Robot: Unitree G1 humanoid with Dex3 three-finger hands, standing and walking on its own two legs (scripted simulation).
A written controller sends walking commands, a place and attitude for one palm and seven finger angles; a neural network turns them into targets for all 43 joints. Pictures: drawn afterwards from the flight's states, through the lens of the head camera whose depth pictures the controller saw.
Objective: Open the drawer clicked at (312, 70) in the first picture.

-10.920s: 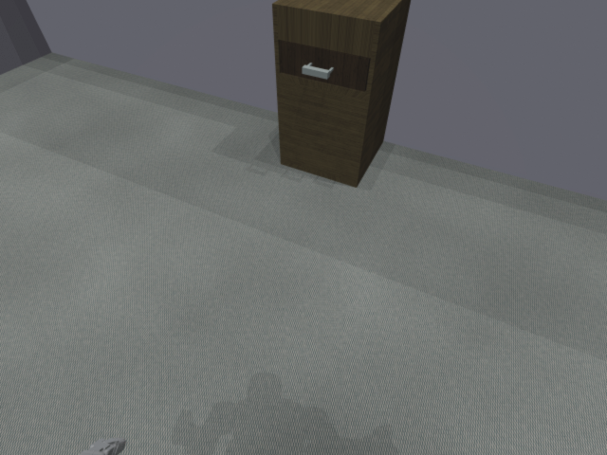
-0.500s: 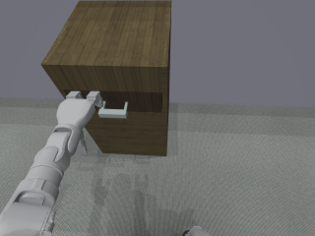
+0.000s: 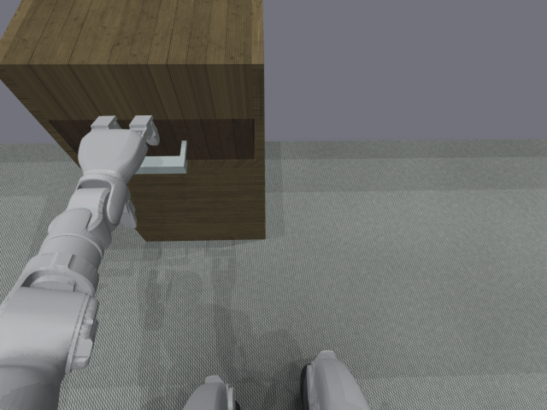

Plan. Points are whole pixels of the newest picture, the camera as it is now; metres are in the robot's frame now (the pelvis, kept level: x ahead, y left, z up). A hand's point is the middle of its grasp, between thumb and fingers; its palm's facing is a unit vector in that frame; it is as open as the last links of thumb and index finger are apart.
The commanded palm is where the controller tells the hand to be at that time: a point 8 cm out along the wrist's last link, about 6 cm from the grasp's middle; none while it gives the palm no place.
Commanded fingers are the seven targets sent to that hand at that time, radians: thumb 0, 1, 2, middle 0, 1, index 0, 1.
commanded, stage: move the hooked fingers above the handle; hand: left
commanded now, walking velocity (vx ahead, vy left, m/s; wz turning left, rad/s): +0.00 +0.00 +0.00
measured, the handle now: (160, 155) +0.60 +0.20 -0.13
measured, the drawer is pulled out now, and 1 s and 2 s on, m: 0.00 0.00 0.00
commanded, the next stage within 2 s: lower the fingers behind the handle in 1.52 s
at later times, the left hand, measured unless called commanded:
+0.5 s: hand (156, 155) +0.56 +0.19 -0.07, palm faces -0.05 -0.01 -1.00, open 13.8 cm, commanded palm +0.55 +0.19 -0.01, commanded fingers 0.00 -0.50 0.30 -0.30 -1.20 -0.30 -1.20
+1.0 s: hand (156, 157) +0.56 +0.19 -0.07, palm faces -0.08 +0.00 -1.00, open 13.8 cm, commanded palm +0.55 +0.18 -0.02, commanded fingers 0.00 -0.50 0.30 -0.30 -1.20 -0.30 -1.20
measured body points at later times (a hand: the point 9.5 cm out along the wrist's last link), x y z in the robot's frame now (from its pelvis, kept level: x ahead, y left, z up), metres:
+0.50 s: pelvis -0.01 +0.01 -0.06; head +0.19 +0.01 +0.35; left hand +0.56 +0.19 -0.01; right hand -0.05 -0.26 -0.17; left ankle -0.02 +0.12 -0.67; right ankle +0.06 -0.13 -0.67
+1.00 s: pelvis -0.01 +0.00 -0.06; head +0.18 +0.00 +0.34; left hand +0.56 +0.19 -0.02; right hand -0.03 -0.27 -0.18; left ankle -0.02 +0.12 -0.67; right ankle +0.06 -0.13 -0.67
